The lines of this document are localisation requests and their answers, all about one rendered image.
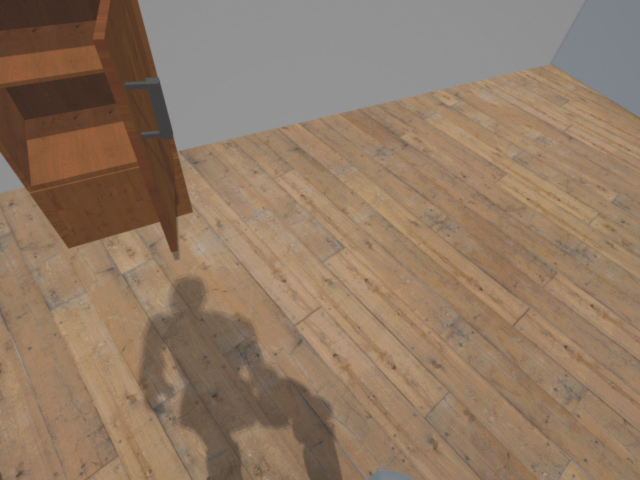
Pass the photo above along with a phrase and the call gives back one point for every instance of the cupboard door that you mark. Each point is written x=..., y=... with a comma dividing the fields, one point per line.
x=119, y=47

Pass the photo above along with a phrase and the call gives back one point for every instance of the handle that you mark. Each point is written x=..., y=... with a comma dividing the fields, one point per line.
x=159, y=106

